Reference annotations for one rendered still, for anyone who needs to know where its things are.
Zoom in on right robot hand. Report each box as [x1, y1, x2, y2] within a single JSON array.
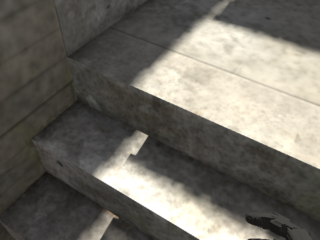
[[245, 212, 312, 240]]

